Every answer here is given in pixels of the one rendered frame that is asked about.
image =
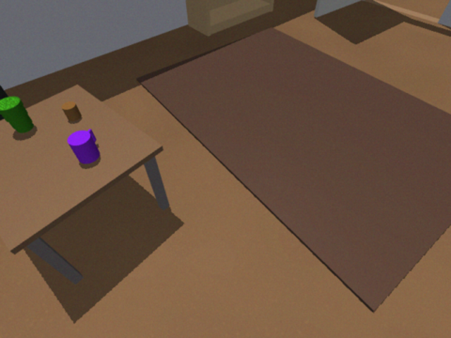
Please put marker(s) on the coffee table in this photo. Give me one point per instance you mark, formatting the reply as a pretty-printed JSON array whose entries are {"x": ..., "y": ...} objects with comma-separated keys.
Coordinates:
[{"x": 42, "y": 181}]

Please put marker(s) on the bookshelf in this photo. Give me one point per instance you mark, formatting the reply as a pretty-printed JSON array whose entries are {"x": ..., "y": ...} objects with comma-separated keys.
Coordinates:
[{"x": 211, "y": 16}]

